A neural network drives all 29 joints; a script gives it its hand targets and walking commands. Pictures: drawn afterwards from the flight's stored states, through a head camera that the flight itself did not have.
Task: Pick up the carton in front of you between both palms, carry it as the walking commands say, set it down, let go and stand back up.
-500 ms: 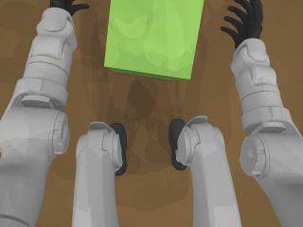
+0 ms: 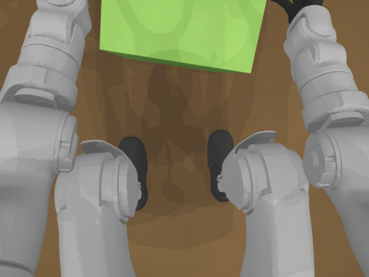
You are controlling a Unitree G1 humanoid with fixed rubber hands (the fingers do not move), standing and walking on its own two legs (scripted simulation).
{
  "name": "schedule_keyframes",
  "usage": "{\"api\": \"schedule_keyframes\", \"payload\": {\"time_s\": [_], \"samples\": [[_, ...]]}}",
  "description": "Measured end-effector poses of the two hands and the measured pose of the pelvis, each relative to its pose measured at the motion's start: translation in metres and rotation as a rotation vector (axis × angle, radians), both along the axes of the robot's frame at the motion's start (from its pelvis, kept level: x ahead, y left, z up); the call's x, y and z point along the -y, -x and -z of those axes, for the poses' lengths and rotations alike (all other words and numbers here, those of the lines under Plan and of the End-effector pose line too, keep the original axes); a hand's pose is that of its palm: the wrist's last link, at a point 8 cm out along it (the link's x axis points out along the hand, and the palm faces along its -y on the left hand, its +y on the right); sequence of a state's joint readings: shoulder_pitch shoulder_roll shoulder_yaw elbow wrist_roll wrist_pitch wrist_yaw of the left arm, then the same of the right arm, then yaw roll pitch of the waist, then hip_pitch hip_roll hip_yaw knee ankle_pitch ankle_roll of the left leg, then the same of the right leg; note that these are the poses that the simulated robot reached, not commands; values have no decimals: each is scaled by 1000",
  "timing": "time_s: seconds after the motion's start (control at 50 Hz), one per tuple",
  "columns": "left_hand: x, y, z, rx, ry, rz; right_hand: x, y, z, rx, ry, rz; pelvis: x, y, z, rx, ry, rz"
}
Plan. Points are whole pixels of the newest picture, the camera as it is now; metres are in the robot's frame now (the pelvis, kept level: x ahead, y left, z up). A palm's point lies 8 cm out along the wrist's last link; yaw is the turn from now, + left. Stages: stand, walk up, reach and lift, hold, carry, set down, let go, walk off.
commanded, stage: reach and lift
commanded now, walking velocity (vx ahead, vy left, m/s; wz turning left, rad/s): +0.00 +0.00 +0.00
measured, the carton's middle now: (181, 5) +0.53 +0.00 -0.24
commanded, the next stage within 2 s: none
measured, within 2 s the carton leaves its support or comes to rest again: leaves its support in 0.66 s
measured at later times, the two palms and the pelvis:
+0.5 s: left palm out of the picture +0.56 +0.14 -0.17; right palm (287, 0) +0.52 -0.16 -0.16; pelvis -0.01 +0.00 +0.01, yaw +0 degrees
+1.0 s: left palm out of the picture +0.51 +0.16 -0.01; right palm out of the picture +0.49 -0.14 -0.02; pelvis -0.01 -0.01 +0.05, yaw +3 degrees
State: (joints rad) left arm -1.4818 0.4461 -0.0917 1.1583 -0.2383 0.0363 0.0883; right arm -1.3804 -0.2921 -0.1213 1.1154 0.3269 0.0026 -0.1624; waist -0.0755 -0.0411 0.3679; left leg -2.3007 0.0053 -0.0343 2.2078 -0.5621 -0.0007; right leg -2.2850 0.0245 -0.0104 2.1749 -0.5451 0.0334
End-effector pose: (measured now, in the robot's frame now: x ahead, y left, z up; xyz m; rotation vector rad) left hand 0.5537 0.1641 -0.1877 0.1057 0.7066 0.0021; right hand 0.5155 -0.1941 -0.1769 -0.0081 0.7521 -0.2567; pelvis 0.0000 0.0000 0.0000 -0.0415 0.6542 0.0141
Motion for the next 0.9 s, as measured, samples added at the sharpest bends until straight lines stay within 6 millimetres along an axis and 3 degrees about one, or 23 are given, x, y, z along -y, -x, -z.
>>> {"api": "schedule_keyframes", "payload": {"time_s": [0.2,0.36,0.6,0.68,0.78,0.9], "samples": [[3,-2,-17,-24,-4,-7,-8,10,-4,-17,-23,-6,-1,-1,-8,-24,-4,1],[22,-4,-22,-9,9,20,-33,-3,-11,15,-51,-52,0,4,-9,-14,-6,3],[22,-6,-22,-41,6,9,-34,-10,-14,-10,-45,-31,-2,5,1,-3,9,-7],[23,-1,-25,-24,10,-2,-34,-14,-24,7,-32,-28,-3,3,5,-3,7,-13],[21,11,-54,19,38,-38,-38,-6,-55,56,-43,2,0,1,-1,-11,1,-28],[7,29,-124,52,61,-99,-51,10,-112,94,-82,-7,5,2,-25,-24,-9,-45]]}}
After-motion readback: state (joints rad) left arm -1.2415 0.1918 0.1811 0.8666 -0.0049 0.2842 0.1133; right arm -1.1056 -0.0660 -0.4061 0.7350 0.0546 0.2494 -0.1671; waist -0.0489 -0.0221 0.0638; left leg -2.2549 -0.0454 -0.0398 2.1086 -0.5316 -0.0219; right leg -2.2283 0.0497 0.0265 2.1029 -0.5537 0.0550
